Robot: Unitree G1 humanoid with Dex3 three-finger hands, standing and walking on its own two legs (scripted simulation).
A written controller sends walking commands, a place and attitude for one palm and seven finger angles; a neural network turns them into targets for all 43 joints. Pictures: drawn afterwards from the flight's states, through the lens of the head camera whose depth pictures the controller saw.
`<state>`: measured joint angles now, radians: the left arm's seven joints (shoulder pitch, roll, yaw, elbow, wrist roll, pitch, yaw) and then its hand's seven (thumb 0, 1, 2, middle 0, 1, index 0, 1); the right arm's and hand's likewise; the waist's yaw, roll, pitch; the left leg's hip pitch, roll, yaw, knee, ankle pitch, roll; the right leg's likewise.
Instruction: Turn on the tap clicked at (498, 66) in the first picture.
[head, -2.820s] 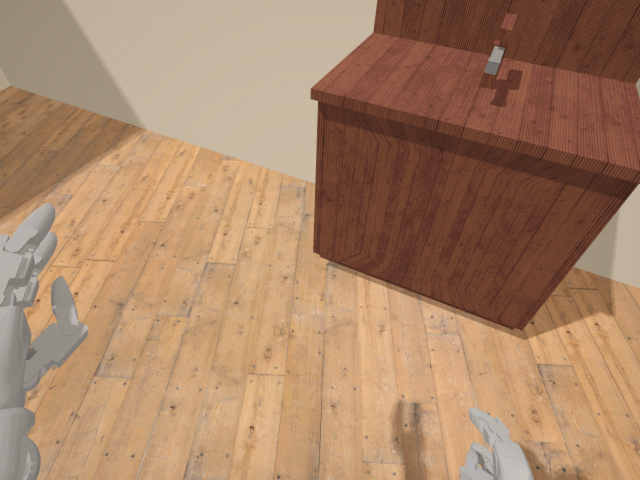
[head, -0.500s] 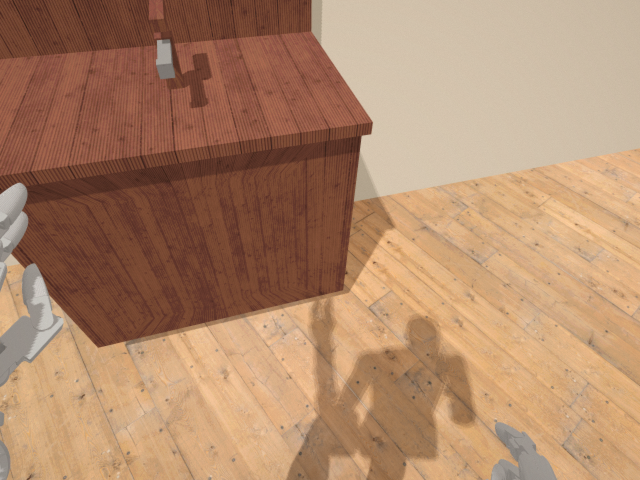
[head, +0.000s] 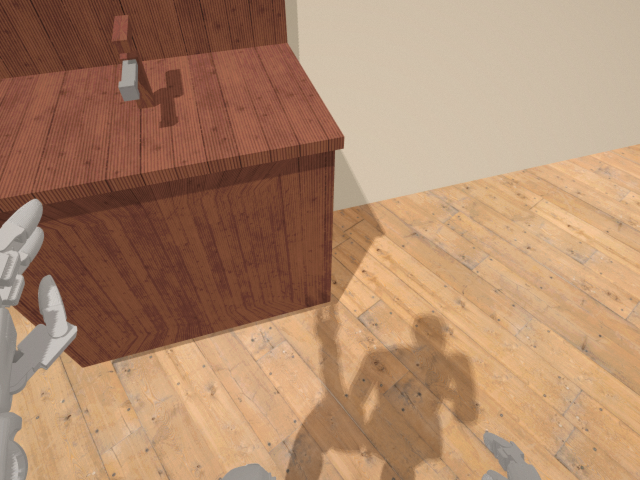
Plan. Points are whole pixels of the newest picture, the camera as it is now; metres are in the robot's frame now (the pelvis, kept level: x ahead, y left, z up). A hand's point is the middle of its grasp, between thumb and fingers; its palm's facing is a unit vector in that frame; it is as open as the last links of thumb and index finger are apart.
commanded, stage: take the last steps up to it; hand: left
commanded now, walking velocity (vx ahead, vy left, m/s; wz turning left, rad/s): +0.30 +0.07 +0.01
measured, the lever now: (129, 90) +0.74 +0.40 +0.11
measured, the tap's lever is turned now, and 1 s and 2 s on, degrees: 0 0 0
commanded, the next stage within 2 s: come to a stop and stand still in 1.14 s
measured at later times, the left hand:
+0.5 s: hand (133, 227) +0.33 +0.22 +0.18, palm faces +0.41 -0.77 -0.49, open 7.4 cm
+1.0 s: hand (167, 148) +0.47 +0.22 +0.18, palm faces +0.39 -0.83 -0.40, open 7.4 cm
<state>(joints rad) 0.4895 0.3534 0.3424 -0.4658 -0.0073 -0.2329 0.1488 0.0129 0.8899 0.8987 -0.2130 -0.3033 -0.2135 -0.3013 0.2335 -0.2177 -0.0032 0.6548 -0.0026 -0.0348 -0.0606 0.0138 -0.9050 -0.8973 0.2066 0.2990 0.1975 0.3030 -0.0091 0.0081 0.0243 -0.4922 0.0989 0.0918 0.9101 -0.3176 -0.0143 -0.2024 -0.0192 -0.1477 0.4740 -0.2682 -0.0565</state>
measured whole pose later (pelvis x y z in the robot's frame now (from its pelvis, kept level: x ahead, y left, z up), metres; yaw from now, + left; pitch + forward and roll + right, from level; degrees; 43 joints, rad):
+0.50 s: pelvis +0.12 -0.02 -0.02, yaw +0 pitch -1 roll +0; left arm 0.45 0.39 0.36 -0.48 -0.01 -0.23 0.15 0.01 0.89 0.90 -0.21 -0.30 -0.21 -0.30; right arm 0.21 -0.16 0.03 0.63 0.01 -0.09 -0.06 0.01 -0.90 -0.90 0.21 0.30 0.20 0.30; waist 0.02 0.06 0.04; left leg -0.33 0.11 0.09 0.85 -0.45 0.00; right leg -0.35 -0.04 -0.16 0.65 -0.27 -0.04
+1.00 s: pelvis +0.24 -0.01 -0.01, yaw -2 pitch +0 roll +0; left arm 0.44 0.38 0.38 -0.50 -0.03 -0.22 0.16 0.01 0.89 0.90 -0.21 -0.30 -0.21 -0.30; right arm 0.19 -0.15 0.00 0.60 0.01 -0.10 -0.05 0.01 -0.91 -0.90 0.20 0.30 0.19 0.30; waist -0.02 -0.01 0.03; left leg -0.28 0.08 0.15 0.56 -0.26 0.01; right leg -0.41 -0.05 -0.09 0.90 -0.47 0.02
